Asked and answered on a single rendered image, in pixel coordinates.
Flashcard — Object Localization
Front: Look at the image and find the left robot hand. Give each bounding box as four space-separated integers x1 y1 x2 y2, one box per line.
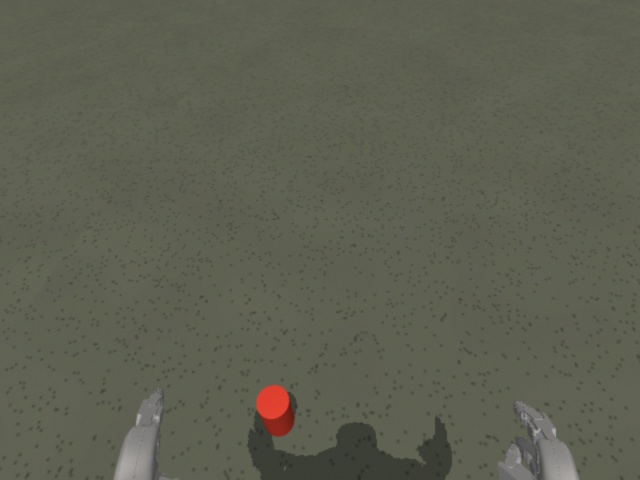
113 388 182 480

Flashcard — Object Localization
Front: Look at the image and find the can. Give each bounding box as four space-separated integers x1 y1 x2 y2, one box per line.
256 385 294 437

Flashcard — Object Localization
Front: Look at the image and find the right robot hand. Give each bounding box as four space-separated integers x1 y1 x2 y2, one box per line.
498 401 579 480

